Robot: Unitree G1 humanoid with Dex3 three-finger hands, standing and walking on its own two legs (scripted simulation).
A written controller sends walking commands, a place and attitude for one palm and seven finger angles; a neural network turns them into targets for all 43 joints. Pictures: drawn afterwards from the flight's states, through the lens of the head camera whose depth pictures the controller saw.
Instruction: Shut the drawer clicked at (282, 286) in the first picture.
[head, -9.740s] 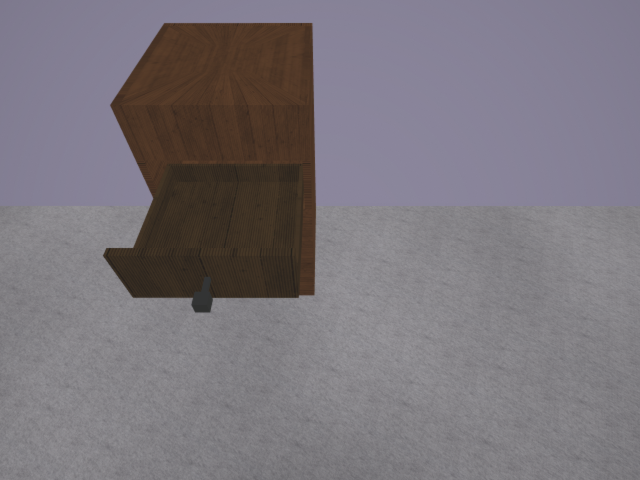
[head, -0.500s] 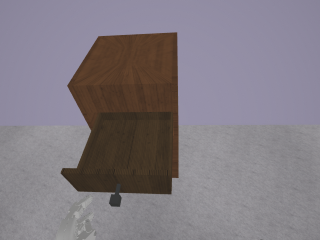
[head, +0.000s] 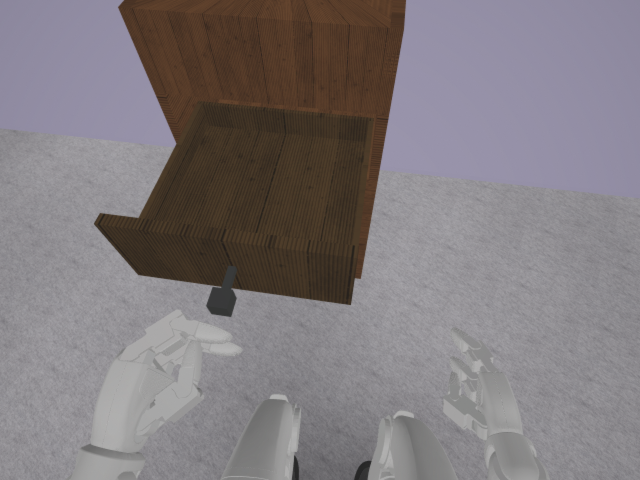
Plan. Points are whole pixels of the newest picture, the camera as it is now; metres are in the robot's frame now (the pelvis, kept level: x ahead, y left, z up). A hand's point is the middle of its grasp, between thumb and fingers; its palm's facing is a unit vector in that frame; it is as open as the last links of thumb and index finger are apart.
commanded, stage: raise the hand and make a fist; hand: left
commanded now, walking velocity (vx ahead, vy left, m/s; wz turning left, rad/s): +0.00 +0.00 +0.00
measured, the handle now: (225, 290) +0.37 +0.19 -0.08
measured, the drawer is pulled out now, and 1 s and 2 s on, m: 0.30 0.30 0.30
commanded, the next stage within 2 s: bring the fist close to the handle in 1.20 s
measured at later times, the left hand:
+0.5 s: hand (199, 397) +0.20 +0.16 +0.02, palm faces -0.11 -0.99 +0.01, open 3.1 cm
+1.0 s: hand (187, 400) +0.20 +0.17 +0.03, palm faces -0.06 -1.00 +0.03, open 3.3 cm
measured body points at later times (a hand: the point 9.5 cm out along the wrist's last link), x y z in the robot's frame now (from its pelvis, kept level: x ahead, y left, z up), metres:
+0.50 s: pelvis +0.01 +0.03 -0.01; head +0.11 +0.05 +0.43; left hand +0.20 +0.21 +0.02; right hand +0.23 -0.21 -0.07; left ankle +0.06 +0.12 -0.60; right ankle +0.06 -0.08 -0.60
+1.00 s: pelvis +0.02 +0.04 -0.02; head +0.13 +0.06 +0.42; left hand +0.19 +0.22 +0.03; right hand +0.25 -0.17 -0.09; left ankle +0.06 +0.12 -0.60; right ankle +0.06 -0.08 -0.60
